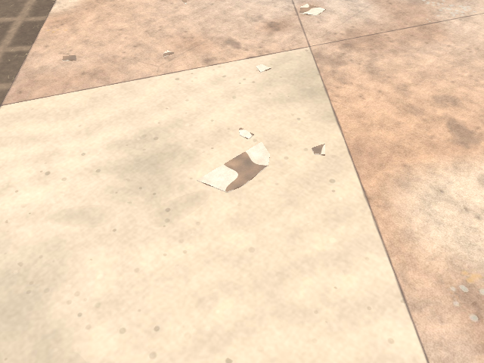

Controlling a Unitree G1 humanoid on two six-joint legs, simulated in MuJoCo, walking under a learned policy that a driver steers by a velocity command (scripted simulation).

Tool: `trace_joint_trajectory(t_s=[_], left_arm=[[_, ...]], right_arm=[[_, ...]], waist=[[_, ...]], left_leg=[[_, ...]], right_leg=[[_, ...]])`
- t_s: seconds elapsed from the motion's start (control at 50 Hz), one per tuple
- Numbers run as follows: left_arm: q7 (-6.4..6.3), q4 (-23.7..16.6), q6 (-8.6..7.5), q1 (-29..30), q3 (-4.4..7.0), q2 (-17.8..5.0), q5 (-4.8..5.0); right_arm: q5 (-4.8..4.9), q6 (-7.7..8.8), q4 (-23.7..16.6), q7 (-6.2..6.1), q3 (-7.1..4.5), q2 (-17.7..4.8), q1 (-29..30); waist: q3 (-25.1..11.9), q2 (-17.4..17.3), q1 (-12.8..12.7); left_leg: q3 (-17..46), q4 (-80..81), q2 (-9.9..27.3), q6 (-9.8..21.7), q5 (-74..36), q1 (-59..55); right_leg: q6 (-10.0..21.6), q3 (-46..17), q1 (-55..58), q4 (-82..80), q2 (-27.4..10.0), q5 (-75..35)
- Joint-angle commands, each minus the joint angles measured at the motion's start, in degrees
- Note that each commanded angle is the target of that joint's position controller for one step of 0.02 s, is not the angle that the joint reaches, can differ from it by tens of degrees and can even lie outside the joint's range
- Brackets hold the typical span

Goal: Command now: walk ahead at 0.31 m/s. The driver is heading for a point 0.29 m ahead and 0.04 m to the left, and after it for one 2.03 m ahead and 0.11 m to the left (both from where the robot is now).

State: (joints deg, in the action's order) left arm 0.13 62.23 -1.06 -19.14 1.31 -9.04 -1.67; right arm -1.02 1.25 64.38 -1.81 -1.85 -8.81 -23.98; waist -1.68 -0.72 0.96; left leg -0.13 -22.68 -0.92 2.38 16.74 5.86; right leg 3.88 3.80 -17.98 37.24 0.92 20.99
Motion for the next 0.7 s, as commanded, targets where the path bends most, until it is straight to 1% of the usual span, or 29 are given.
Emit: trace_joint_trajectory(t_s=[0.02,0.04,0.06,0.08,0.1,0.12,0.14,0.16,0.18,0.2,0.24,0.26,0.28,0.32,0.36,0.4,0.44,0.46,0.48,0.5,0.52,0.54,0.56,0.58,0.6,0.62,0.64,0.66,0.7], left_arm=[[0.82,-5.6,-2.40,4.4,1.03,-3.7,0.15],[0.87,-5.4,-2.80,3.0,1.07,-3.0,0.46],[0.71,-4.1,-3.17,-0.7,1.24,-2.4,0.76],[0.36,-1.8,-3.45,-6.9,1.78,-2.9,0.93],[-0.43,-0.3,-3.98,-14.1,2.82,-6.2,0.35],[-0.95,0.5,-3.94,-20.8,4.45,-13.0,0.37],[-1.28,1.1,-3.13,-19.6,4.14,-11.4,0.14],[-1.14,-1.3,-3.17,-12.6,3.20,-8.4,-0.06],[-1.11,-2.8,-3.61,-7.9,2.74,-7.2,0.17],[-1.39,-3.7,-4.10,-5.4,2.29,-6.3,0.38],[-2.11,-3.7,-4.83,-5.4,1.55,-5.2,0.57],[-2.36,-3.4,-4.96,-6.6,1.37,-5.3,0.67],[-2.61,-3.3,-4.90,-7.1,1.24,-5.4,0.79],[-3.14,-3.5,-4.50,-6.5,0.90,-5.2,0.93],[-3.56,-3.4,-4.07,-6.1,0.59,-5.1,0.93],[-3.70,-2.5,-3.89,-7.5,0.81,-6.2,0.94],[-3.79,-2.6,-3.89,-6.5,1.19,-7.4,1.21],[-3.61,-2.8,-3.74,-5.6,1.28,-7.6,1.25],[-3.25,-3.0,-3.53,-4.5,1.39,-7.8,1.54],[-2.88,-4.3,-3.46,-5.5,1.24,-7.1,1.90],[-2.63,-4.8,-2.48,-13.0,0.31,-1.5,3.05],[-2.27,-2.8,-0.80,-13.1,1.05,-4.1,1.77],[-2.13,-4.6,-0.21,-7.4,1.20,-4.1,0.83],[-2.07,-5.3,-0.10,-3.4,1.18,-3.8,-0.06],[-2.10,-5.3,0.28,-2.4,1.49,-4.3,-0.44],[-2.04,-4.4,0.97,-4.5,1.34,-3.5,-0.57],[-2.07,-3.5,1.53,-5.9,1.18,-2.5,-0.44],[-2.17,-3.0,1.91,-6.9,1.01,-1.7,-0.13],[-2.58,-2.8,2.62,-5.9,0.95,-1.5,0.24]], right_arm=[[-0.03,1.10,-1.1,0.06,-2.00,-8.3,-1.6],[0.27,1.34,-1.5,0.17,-2.06,-8.0,0.1],[0.62,1.39,-1.9,0.34,-2.09,-7.7,1.7],[0.54,1.53,-2.4,0.45,-2.07,-7.2,2.5],[0.42,2.15,-3.8,0.77,-1.41,-4.9,4.6],[0.80,2.78,-6.6,1.43,-0.25,-0.3,5.2],[-1.05,2.57,-7.6,1.81,-1.54,-5.8,7.3],[-1.19,2.55,-8.0,2.48,-1.74,-5.7,9.0],[-0.64,2.69,-7.1,2.88,-1.38,-3.7,7.7],[-0.45,2.61,-6.4,2.98,-1.34,-2.7,6.4],[-0.83,1.67,-6.4,2.83,-1.80,-3.1,5.6],[-0.67,1.21,-7.0,2.66,-1.96,-3.1,6.0],[-0.42,0.84,-8.0,2.61,-1.91,-2.8,7.5],[-0.23,0.43,-10.5,2.80,-1.32,-1.6,12.6],[-0.23,0.27,-12.4,2.98,-0.50,-0.6,16.6],[-0.46,0.19,-12.4,2.81,-0.41,-1.7,15.3],[-0.74,0.55,-11.1,2.44,-0.90,-3.8,10.4],[-1.02,1.08,-10.0,2.19,-1.36,-5.0,7.0],[-1.64,1.90,-8.8,1.95,-1.84,-6.0,3.3],[-2.38,2.69,-8.7,1.55,-2.98,-10.8,0.0],[-1.56,2.57,-9.3,1.28,-3.41,-13.8,1.0],[1.67,1.57,-9.2,1.18,-2.66,-10.8,1.1],[1.62,0.87,-10.4,0.76,-2.30,-9.3,7.0],[1.27,0.53,-10.9,0.49,-1.25,-6.4,11.1],[0.82,0.43,-11.1,0.17,-0.79,-5.3,12.8],[0.43,0.37,-11.0,-0.10,-0.64,-5.2,13.6],[-0.05,0.56,-10.8,-0.06,-0.55,-5.3,13.4],[-0.38,0.84,-10.5,0.09,-0.53,-5.6,12.9],[-0.55,1.02,-9.9,0.29,-0.54,-6.5,11.9]], waist=[[11.3,-6.6,-0.7],[11.4,-6.2,-2.0],[11.1,-4.8,-4.0],[9.8,-2.5,-6.2],[7.8,5.3,-9.2],[4.0,19.8,-10.5],[7.0,13.4,-8.4],[10.4,5.4,-5.1],[11.5,2.7,-3.0],[10.9,1.7,-1.5],[7.7,2.7,-0.1],[5.6,3.5,0.2],[4.9,4.6,0.3],[5.9,6.5,-0.1],[6.6,7.8,-0.8],[4.7,8.9,-0.6],[2.1,9.0,1.4],[0.6,7.7,3.0],[-0.9,5.2,5.5],[-5.5,-1.4,6.5],[-13.9,-10.4,1.3],[-16.8,-2.2,2.0],[-6.9,-4.0,1.5],[-0.3,-1.4,0.2],[2.3,-1.1,-1.0],[2.3,-1.7,-2.5],[1.3,-1.5,-3.0],[0.1,-1.4,-3.4],[-0.7,-2.6,-3.0]], left_leg=[[19.0,14.9,16.9,9.9,18.5,3.1],[15.7,13.3,14.8,8.8,16.1,5.8],[12.8,10.2,12.2,7.9,14.0,11.1],[10.5,4.9,9.4,6.9,11.2,17.2],[5.2,-7.7,4.8,4.9,7.6,25.0],[-3.6,-26.4,-2.6,2.5,11.7,35.5],[-0.1,-37.3,0.1,3.7,13.7,37.8],[2.8,-40.8,3.0,4.4,8.0,38.0],[3.8,-40.4,3.9,4.1,3.3,35.6],[3.5,-39.3,4.6,3.4,0.2,33.2],[0.3,-39.8,3.5,2.0,-2.2,31.3],[-0.9,-39.6,2.8,1.6,-3.0,31.2],[-2.1,-38.1,2.3,1.3,-4.2,31.4],[-4.5,-30.7,1.6,0.7,-7.8,30.1],[-6.9,-20.2,0.3,0.8,-11.1,24.5],[-8.4,-15.6,-1.7,1.8,-11.7,18.6],[-7.9,-13.6,-2.8,4.1,-10.5,13.0],[-7.3,-10.8,-3.2,5.4,-11.5,9.3],[-6.1,-3.8,-2.5,6.6,-18.6,3.6],[3.8,-3.8,7.7,9.6,-42.8,-6.7],[22.6,-7.2,25.5,20.4,-75.7,-17.0],[22.0,-2.5,24.2,22.5,-57.2,-10.8],[20.4,2.7,22.0,21.3,-39.8,-2.7],[17.0,6.6,19.0,17.8,-30.7,4.4],[13.7,8.4,16.4,15.2,-28.4,8.6],[9.9,8.9,14.1,13.4,-27.6,12.0],[8.0,8.5,12.8,12.3,-28.0,12.8],[7.0,8.3,12.0,11.6,-27.7,12.2],[7.1,9.1,11.6,10.9,-20.3,11.3]], right_leg=[[0.6,-1.4,-10.0,0.8,-3.0,2.0],[0.7,0.0,-4.6,-3.5,-1.9,0.3],[0.5,1.9,4.4,-9.1,0.0,-2.7],[0.1,1.7,15.0,-12.5,1.2,-4.0],[0.9,-8.8,25.0,-19.2,-6.7,1.9],[5.1,-31.5,31.8,-30.0,-20.5,18.4],[7.9,-37.1,25.1,-30.8,-24.9,20.7],[7.1,-32.0,19.7,-30.7,-23.0,18.8],[5.6,-24.9,16.1,-31.0,-20.6,8.2],[4.3,-18.2,15.0,-30.7,-18.5,-3.4],[2.8,-7.4,17.1,-25.6,-15.8,-35.3],[2.4,-3.9,18.5,-23.0,-15.2,-46.8],[2.0,-1.2,18.8,-21.8,-14.7,-52.0],[1.4,3.1,16.2,-21.2,-12.8,-53.3],[1.3,6.2,12.7,-19.9,-11.1,-53.4],[2.0,6.2,13.1,-15.9,-11.8,-58.4],[2.8,5.1,14.2,-9.8,-13.4,-63.7],[3.0,4.8,14.3,-4.2,-13.5,-61.8],[2.0,5.6,12.4,4.0,-12.3,-54.7],[0.0,6.9,4.6,18.3,-9.0,-32.3],[-1.5,4.1,-5.4,36.5,0.7,18.5],[-2.0,-4.6,-3.0,36.0,-1.7,14.6],[-2.4,-3.8,-7.1,36.2,-1.9,12.9],[-2.6,-4.6,-7.5,31.5,-3.5,9.4],[-2.9,-4.7,-5.5,27.3,-4.2,6.8],[-3.1,-4.2,-1.6,23.9,-4.2,4.9],[-3.1,-3.7,0.7,21.1,-3.5,4.0],[-3.2,-3.4,2.1,17.7,-3.0,4.2],[-3.3,-3.1,2.9,11.3,-2.6,4.6]])
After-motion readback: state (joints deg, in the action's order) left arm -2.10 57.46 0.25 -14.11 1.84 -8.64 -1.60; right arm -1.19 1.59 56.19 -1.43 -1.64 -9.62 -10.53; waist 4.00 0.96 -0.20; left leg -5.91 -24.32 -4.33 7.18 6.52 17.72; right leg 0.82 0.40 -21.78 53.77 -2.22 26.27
